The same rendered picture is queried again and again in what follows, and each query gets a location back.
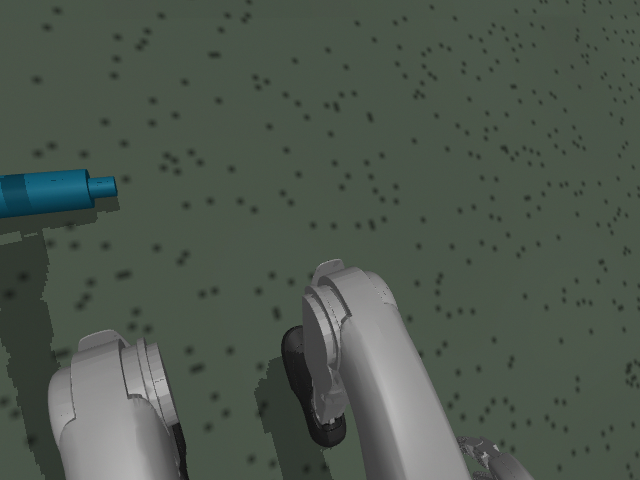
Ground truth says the right robot hand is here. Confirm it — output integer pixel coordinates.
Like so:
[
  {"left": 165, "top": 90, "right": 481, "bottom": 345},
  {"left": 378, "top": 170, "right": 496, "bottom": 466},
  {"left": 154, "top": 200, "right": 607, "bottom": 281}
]
[{"left": 456, "top": 436, "right": 535, "bottom": 480}]

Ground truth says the left robot foot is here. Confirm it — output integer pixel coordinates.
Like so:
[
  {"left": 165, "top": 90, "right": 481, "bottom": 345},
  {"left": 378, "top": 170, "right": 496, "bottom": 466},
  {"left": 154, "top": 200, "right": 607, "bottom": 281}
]
[{"left": 172, "top": 421, "right": 189, "bottom": 480}]

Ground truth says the bottle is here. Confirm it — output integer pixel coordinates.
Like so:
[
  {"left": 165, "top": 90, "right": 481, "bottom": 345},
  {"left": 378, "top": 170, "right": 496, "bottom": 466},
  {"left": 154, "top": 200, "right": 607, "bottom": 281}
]
[{"left": 0, "top": 169, "right": 118, "bottom": 218}]

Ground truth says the right robot foot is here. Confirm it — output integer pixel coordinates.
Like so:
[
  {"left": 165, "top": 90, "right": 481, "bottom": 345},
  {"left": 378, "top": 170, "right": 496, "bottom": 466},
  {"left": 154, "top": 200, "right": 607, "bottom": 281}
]
[{"left": 281, "top": 326, "right": 346, "bottom": 447}]

